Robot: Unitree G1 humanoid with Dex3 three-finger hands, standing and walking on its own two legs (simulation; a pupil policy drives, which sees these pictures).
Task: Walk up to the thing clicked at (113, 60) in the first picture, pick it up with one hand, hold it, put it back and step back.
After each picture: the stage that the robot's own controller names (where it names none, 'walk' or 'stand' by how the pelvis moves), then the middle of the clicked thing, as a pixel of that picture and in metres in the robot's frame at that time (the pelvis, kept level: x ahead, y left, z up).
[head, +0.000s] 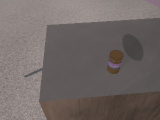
stand; (114, 62) +0.59 -0.13 -0.11
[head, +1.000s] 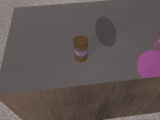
sink last; (80, 49) +0.57 +0.06 -0.07
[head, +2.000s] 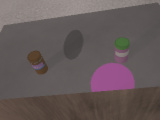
rise first; (38, 63) +0.55 +0.30 -0.08
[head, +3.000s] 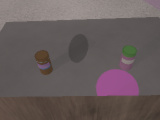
stand; (44, 62) +0.56 +0.23 -0.09
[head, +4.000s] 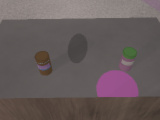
stand; (44, 63) +0.55 +0.23 -0.10
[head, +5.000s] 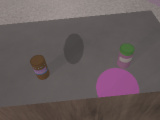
stand; (40, 67) +0.52 +0.26 -0.10
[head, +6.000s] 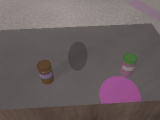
stand; (46, 72) +0.53 +0.22 -0.11
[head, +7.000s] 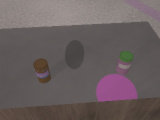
stand; (42, 71) +0.53 +0.23 -0.11
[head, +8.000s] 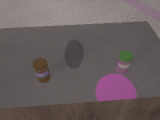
stand; (42, 70) +0.53 +0.24 -0.11
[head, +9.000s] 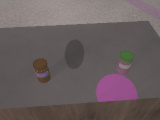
rise first; (42, 71) +0.52 +0.24 -0.11
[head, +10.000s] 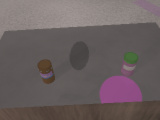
rise first; (46, 71) +0.52 +0.24 -0.10
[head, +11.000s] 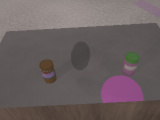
go down; (48, 71) +0.53 +0.24 -0.10
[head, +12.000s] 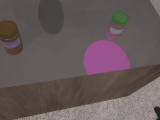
go down; (10, 38) +0.53 +0.23 -0.03
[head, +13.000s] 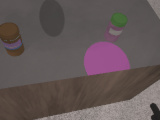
close in; (12, 40) +0.54 +0.23 -0.02
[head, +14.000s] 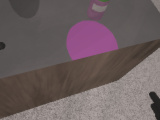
close; out of the picture +0.55 +0.25 +0.03
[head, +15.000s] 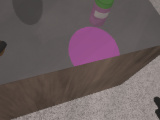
lift; out of the picture +0.50 +0.24 +0.02
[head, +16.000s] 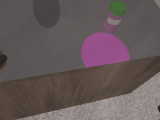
lift; out of the picture +0.45 +0.27 +0.02
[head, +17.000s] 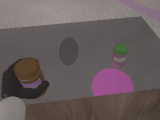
lift; (32, 78) +0.33 +0.17 +0.13
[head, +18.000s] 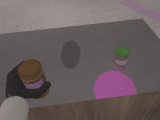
hold; (34, 80) +0.34 +0.17 +0.11
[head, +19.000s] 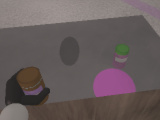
hold; (34, 87) +0.32 +0.18 +0.08
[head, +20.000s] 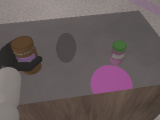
crouch; (27, 56) +0.42 +0.20 +0.11
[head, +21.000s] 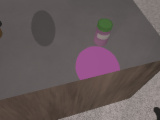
lower; out of the picture +0.53 +0.25 +0.12
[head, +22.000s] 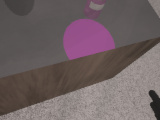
lower; out of the picture +0.54 +0.25 +0.02
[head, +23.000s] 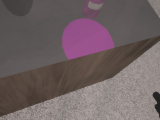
lower; out of the picture +0.54 +0.26 +0.03
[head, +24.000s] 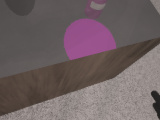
lower; out of the picture +0.54 +0.26 +0.03
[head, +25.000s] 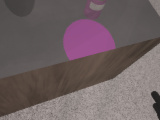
rest; out of the picture +0.54 +0.26 +0.03
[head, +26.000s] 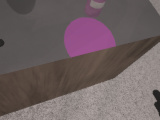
withdraw; out of the picture +0.54 +0.24 +0.03
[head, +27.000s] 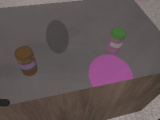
sink last; (27, 61) +0.50 +0.21 -0.03
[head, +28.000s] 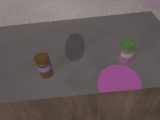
stand; (44, 65) +0.53 +0.23 -0.05
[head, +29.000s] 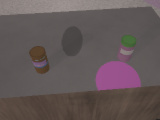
stand; (40, 60) +0.52 +0.23 -0.04
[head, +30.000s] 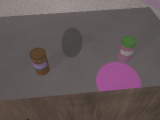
stand; (40, 62) +0.52 +0.23 -0.04
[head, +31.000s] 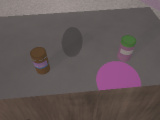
stand; (40, 61) +0.52 +0.23 -0.04
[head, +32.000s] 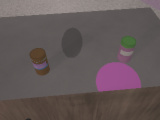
stand; (40, 62) +0.52 +0.23 -0.04
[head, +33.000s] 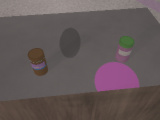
stand; (38, 62) +0.52 +0.23 -0.04
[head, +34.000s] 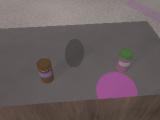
stand; (45, 71) +0.52 +0.22 -0.09
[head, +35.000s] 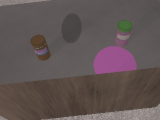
walk; (41, 48) +0.58 +0.25 -0.07
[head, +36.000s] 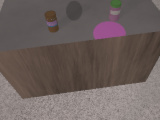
walk; (52, 21) +0.85 +0.26 -0.09
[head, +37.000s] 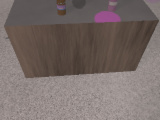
stand; (61, 6) +1.12 +0.21 -0.09
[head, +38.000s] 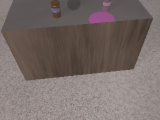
stand; (56, 9) +1.13 +0.25 -0.11
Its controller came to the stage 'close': yes
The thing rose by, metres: 0.22
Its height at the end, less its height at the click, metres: +0.00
